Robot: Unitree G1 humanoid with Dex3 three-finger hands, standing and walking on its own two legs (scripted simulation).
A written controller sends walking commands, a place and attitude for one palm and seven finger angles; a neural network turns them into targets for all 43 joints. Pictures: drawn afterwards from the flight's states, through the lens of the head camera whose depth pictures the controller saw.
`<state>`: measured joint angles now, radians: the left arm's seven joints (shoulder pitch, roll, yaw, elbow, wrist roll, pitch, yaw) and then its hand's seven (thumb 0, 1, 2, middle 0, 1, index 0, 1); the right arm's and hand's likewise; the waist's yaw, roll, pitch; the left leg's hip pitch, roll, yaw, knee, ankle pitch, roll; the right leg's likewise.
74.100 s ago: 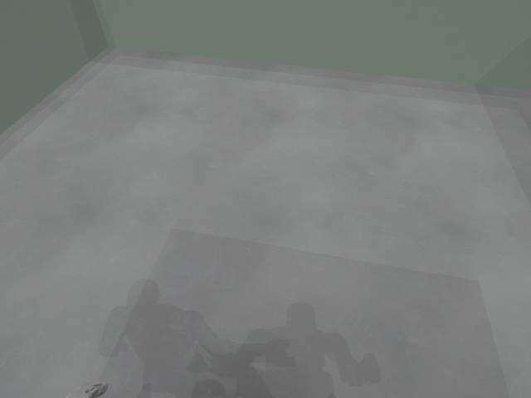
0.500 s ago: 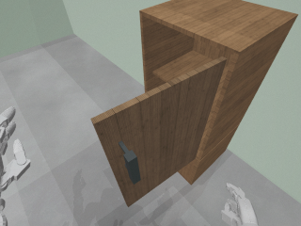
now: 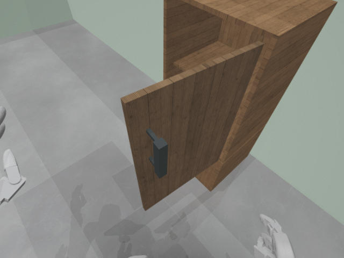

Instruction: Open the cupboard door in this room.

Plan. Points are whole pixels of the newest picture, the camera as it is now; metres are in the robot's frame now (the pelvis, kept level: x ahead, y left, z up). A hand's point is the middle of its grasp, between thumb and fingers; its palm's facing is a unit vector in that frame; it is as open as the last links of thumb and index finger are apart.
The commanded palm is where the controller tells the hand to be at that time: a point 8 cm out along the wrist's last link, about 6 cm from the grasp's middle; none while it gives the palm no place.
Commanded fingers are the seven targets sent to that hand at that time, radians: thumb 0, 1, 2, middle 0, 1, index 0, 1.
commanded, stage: step back with the hand held close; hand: left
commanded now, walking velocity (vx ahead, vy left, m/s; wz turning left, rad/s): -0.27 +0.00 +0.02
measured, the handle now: (155, 153) +0.35 +0.07 +0.04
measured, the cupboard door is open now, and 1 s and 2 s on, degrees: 84 84 84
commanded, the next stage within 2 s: stop stepping back and stand still in 0.62 s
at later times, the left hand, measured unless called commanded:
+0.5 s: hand out of the picture +0.14 +0.28 +0.16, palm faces +0.38 -0.78 -0.49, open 7.4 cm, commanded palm +0.07 +0.32 +0.19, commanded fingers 0.00 0.90 0.90 -0.20 -0.30 -0.20 -0.30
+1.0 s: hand out of the picture +0.02 +0.26 +0.18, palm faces +0.35 -0.81 -0.47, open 7.4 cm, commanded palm -0.01 +0.30 +0.19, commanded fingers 0.00 0.90 0.90 -0.20 -0.30 -0.20 -0.30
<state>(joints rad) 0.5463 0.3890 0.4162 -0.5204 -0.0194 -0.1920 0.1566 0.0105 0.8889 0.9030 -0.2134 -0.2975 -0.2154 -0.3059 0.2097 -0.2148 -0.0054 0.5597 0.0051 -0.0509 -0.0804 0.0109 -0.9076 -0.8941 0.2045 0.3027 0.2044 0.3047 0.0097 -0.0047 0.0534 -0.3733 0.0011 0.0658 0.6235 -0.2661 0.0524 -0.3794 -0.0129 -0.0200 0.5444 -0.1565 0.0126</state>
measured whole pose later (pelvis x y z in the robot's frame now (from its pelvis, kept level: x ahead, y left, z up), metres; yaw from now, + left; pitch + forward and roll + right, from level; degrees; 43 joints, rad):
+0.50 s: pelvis -0.06 +0.01 +0.00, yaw +2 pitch +1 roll -2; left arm 0.57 0.48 0.44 -0.57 -0.03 -0.23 0.14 0.01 0.89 0.90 -0.22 -0.30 -0.22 -0.31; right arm 0.14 -0.19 -0.03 0.60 0.00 -0.05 -0.07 0.01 -0.91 -0.89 0.20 0.30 0.20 0.30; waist -0.01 -0.04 0.06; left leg -0.43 -0.02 0.02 0.59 -0.15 0.05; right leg -0.38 0.05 0.07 0.59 -0.23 0.03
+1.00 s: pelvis -0.17 +0.01 +0.00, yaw -4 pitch +0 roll -2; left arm 0.64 0.49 0.46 -0.60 -0.08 -0.19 0.12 0.01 0.88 0.90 -0.22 -0.30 -0.22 -0.31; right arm 0.27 -0.18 0.03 0.68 0.00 -0.09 -0.06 0.01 -0.91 -0.89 0.21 0.30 0.21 0.31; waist 0.03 -0.04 -0.05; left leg -0.44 0.01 0.04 0.64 -0.17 0.00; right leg -0.01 0.05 -0.01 0.45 -0.44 -0.03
